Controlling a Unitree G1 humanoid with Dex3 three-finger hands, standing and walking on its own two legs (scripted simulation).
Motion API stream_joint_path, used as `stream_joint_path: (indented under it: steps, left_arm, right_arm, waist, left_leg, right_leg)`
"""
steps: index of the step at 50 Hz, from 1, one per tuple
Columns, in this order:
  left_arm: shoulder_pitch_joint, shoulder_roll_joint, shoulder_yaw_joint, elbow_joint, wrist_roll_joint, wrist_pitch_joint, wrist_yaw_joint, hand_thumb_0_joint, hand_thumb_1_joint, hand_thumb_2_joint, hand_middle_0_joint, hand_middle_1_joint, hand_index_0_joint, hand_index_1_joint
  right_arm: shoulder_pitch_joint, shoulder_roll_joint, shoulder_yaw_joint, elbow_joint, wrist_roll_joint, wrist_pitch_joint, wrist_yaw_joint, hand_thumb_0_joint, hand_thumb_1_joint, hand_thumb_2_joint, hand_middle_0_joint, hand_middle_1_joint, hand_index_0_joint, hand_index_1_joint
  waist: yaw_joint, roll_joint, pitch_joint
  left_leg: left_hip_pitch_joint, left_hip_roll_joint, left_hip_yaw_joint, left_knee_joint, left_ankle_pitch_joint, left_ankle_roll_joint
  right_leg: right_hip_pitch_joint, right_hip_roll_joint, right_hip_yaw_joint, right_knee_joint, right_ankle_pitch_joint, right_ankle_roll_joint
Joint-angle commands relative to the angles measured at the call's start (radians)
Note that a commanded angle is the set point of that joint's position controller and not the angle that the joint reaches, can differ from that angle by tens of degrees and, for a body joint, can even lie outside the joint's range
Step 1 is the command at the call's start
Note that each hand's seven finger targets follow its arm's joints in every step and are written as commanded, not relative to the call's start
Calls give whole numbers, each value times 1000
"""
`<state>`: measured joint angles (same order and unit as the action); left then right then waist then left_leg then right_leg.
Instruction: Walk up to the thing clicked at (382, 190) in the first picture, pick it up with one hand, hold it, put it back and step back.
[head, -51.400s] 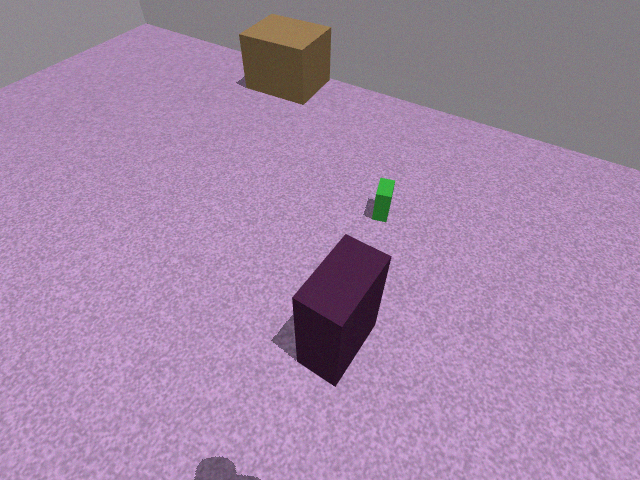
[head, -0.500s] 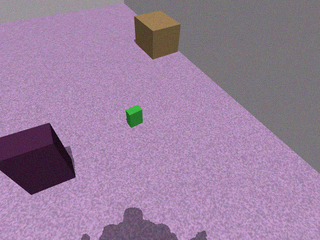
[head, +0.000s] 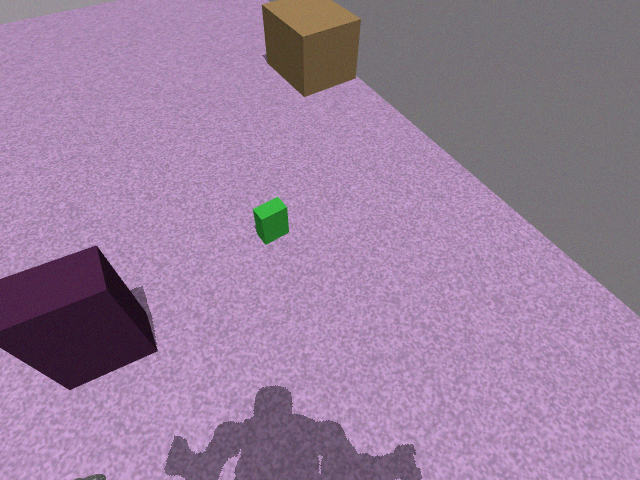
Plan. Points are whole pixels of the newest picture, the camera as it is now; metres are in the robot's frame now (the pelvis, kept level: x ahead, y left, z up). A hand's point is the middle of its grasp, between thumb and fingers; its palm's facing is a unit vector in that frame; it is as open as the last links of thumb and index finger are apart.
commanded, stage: step back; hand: left
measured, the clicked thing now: (271, 221) +1.05 +0.17 -0.69
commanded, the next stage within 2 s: stand in 0.16 s
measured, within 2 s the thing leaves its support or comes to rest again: neither
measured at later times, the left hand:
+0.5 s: hand out of the picture +0.11 +0.23 -0.14, palm faces -0.04 -0.95 -0.31, open 7.4 cm
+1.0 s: hand out of the picture +0.03 +0.23 -0.14, palm faces -0.03 -0.94 -0.35, open 7.4 cm
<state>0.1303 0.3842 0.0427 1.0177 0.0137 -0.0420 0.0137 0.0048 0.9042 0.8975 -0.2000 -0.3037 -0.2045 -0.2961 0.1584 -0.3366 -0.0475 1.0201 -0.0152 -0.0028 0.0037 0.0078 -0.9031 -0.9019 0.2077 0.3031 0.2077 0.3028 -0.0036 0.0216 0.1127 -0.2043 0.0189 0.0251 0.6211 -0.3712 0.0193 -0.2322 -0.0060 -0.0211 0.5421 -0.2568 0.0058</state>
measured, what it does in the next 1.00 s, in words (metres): stands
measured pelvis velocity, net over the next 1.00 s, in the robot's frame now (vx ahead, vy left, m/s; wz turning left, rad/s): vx -0.02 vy -0.03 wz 0.00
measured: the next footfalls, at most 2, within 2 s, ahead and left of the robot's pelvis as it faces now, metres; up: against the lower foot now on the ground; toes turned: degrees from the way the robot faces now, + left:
none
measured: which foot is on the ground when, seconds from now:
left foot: down 0.00-1.00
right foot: down 0.00-1.00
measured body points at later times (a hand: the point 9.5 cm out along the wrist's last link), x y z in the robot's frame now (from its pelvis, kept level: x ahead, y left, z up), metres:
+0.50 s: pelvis +0.00 -0.01 +0.02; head +0.01 +0.00 +0.47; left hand +0.11 +0.28 -0.12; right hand +0.10 -0.31 -0.11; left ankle -0.03 +0.11 -0.73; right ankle +0.01 -0.13 -0.73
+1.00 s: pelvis -0.02 -0.03 +0.02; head -0.01 -0.03 +0.47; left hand +0.03 +0.28 -0.11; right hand +0.03 -0.32 -0.13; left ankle -0.03 +0.10 -0.73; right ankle +0.01 -0.13 -0.73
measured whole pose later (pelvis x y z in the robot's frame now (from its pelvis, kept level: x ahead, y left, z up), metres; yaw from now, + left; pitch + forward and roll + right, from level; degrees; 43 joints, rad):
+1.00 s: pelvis -0.02 -0.03 +0.02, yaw +0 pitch -2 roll +0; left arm 0.14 0.35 -0.01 1.15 0.01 -0.01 -0.01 0.00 0.90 0.90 -0.20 -0.30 -0.21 -0.30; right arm 0.15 -0.34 -0.01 1.16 -0.02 -0.01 0.02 0.01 -0.91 -0.90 0.21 0.30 0.20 0.30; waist 0.00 0.01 0.07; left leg -0.08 0.02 0.01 0.31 -0.18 -0.02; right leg -0.16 0.00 -0.03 0.33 -0.14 -0.02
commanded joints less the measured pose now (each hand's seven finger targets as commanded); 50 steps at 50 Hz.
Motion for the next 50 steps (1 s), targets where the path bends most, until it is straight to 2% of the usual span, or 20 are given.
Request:
stream_joint_path:
  steps: [1, 2, 3, 4, 5, 7, 8, 10, 12, 15, 18, 19, 22, 26, 29, 31, 33, 38, 43, 50]
  left_arm:
    - [-15, 275, 55, -59, -4, -17, 14, 0, 900, 900, -200, -300, -200, -300]
    - [-66, 251, 46, -74, -2, -12, 12, 0, 900, 900, -200, -300, -200, -300]
    - [-99, 229, 39, -83, -3, -8, 11, 0, 900, 900, -200, -300, -200, -300]
    - [-111, 201, 33, -87, -8, -5, 11, 0, 900, 900, -200, -300, -200, -300]
    - [-102, 182, 30, -83, -8, -3, 10, 0, 900, 900, -200, -300, -200, -300]
    - [-76, 180, 29, -62, -6, -5, 12, 0, 900, 900, -200, -300, -200, -300]
    - [-50, 151, 3, -35, -22, 0, 8, 0, 900, 900, -200, -300, -200, -300]
    - [-72, 169, 13, -37, -18, 0, 8, 0, 900, 900, -200, -300, -200, -300]
    - [-78, 161, 7, -29, -19, 5, 8, 0, 900, 900, -200, -300, -200, -300]
    - [-99, 158, 3, -21, -17, 11, 6, 0, 900, 900, -200, -300, -200, -300]
    - [-108, 155, -1, -13, -12, 12, 4, 0, 900, 900, -200, -300, -200, -300]
    - [-108, 160, -2, -4, -10, 10, 3, 0, 900, 900, -200, -300, -200, -300]
    - [-117, 157, -4, 6, -8, 8, 1, 0, 900, 900, -200, -300, -200, -300]
    - [-121, 166, -5, 27, -5, 8, -4, 0, 900, 900, -200, -300, -200, -300]
    - [-113, 167, -6, 37, -1, 6, -7, 0, 900, 900, -200, -300, -200, -300]
    - [-106, 177, -4, 46, 3, 5, -9, 0, 900, 900, -200, -300, -200, -300]
    - [-115, 184, -4, 43, 4, 4, -9, 0, 900, 900, -200, -300, -200, -300]
    - [-94, 183, -6, 47, -2, -4, -11, 0, 900, 900, -200, -300, -200, -300]
    - [-64, 179, -9, 58, -6, 0, -13, 0, 900, 900, -200, -300, -200, -300]
    - [-51, 184, -10, 65, -10, 3, -13, 0, 900, 900, -200, -300, -200, -300]
  right_arm:
    - [-16, -179, -41, -73, 1, -14, -24, 0, -900, -900, 200, 300, 200, 300]
    - [7, -188, -42, -47, -5, -18, -22, 0, -900, -900, 200, 300, 200, 300]
    - [20, -203, -46, -30, -8, -25, -19, 0, -900, -900, 200, 300, 200, 300]
    - [6, -231, -53, -19, -10, -32, -18, 0, -900, -900, 200, 300, 200, 300]
    - [-4, -245, -57, -13, -7, -37, -17, 0, -900, -900, 200, 300, 200, 300]
    - [-53, -244, -52, -21, 2, -38, -19, 0, -900, -900, 200, 300, 200, 300]
    - [-53, -239, -37, -13, 7, -43, -18, 0, -900, -900, 200, 300, 200, 300]
    - [-43, -229, -33, -9, 11, -44, -22, 0, -900, -900, 200, 300, 200, 300]
    - [-75, -231, -29, -4, 13, -44, -24, 0, -900, -900, 200, 300, 200, 300]
    - [-102, -220, -22, 1, 15, -41, -22, 0, -900, -900, 200, 300, 200, 300]
    - [-110, -213, -19, 10, 15, -40, -21, 0, -900, -900, 200, 300, 200, 300]
    - [-117, -206, -15, 14, 16, -37, -18, 0, -900, -900, 200, 300, 200, 300]
    - [-126, -208, -14, 20, 14, -36, -18, 0, -900, -900, 200, 300, 200, 300]
    - [-142, -205, -11, 32, 11, -31, -11, 0, -900, -900, 200, 300, 200, 300]
    - [-143, -206, -9, 42, 7, -26, -5, 0, -900, -900, 200, 300, 200, 300]
    - [-137, -204, -9, 47, 5, -22, 1, 0, -900, -900, 200, 300, 200, 300]
    - [-106, -204, -9, 51, 5, -22, 6, 0, -900, -900, 200, 300, 200, 300]
    - [-90, -205, -7, 56, -1, -29, 7, 0, -900, -900, 200, 300, 200, 300]
    - [-87, -206, -2, 63, 0, -31, 3, 0, -900, -900, 200, 300, 200, 300]
    - [-58, -214, 3, 75, 1, -32, -3, 0, -900, -900, 200, 300, 200, 300]
  waist:
    - [6, -137, -210]
    - [-17, -131, -192]
    - [-32, -116, -186]
    - [-20, -74, -169]
    - [-6, -58, -158]
    - [15, -55, -168]
    - [18, -71, -168]
    - [9, -39, -185]
    - [11, -10, -191]
    - [12, 9, -202]
    - [6, 31, -206]
    - [7, 18, -199]
    - [0, 21, -203]
    - [-3, -1, -123]
    - [2, -9, -71]
    - [3, -42, -51]
    - [-13, -50, -61]
    - [-9, -41, -122]
    - [8, -37, -116]
    - [10, -24, -119]
  left_leg:
    - [-45, 28, -40, 25, 17, -25]
    - [5, 38, -58, -63, 36, -18]
    - [50, 64, -85, -154, 187, -5]
    - [54, 108, -142, -198, 338, 23]
    - [73, 138, -164, -202, 464, 46]
    - [134, 152, -135, -130, 676, 65]
    - [72, 143, -165, -160, 678, 56]
    - [82, 119, -116, -193, 708, 26]
    - [101, 113, -107, -221, 694, 15]
    - [141, 117, -104, -265, 654, 5]
    - [168, 120, -97, -299, 653, -3]
    - [152, 119, -99, -308, 606, -3]
    - [176, 119, -88, -328, 576, -9]
    - [130, 108, -95, -383, 338, -12]
    - [79, 97, -100, -407, 159, -13]
    - [79, 89, -99, -399, 101, -9]
    - [85, 84, -96, -383, 77, -6]
    - [115, 95, -101, -372, 141, 2]
    - [84, 101, -111, -381, 146, 1]
    - [73, 109, -112, -382, 191, -4]
  right_leg:
    - [131, -318, 315, -72, 428, -226]
    - [75, -288, 270, -58, 409, -200]
    - [46, -220, 187, -24, 389, -138]
    - [30, -139, 107, 23, 367, -77]
    - [18, -93, 61, 53, 335, -51]
    - [20, -78, 41, 31, 373, -36]
    - [107, -109, 94, -28, 446, -41]
    - [166, -121, 99, -18, 554, -57]
    - [190, -124, 91, -49, 557, -56]
    - [197, -117, 85, -100, 474, -46]
    - [207, -113, 77, -134, 445, -36]
    - [221, -119, 81, -149, 436, -33]
    - [214, -119, 82, -170, 419, -29]
    - [161, -120, 101, -237, 254, -25]
    - [117, -115, 114, -286, 85, -18]
    - [62, -117, 129, -321, -34, -18]
    - [35, -124, 146, -342, -103, -21]
    - [59, -128, 148, -324, -27, -30]
    - [81, -120, 135, -298, 27, -31]
    - [109, -123, 133, -271, 108, -34]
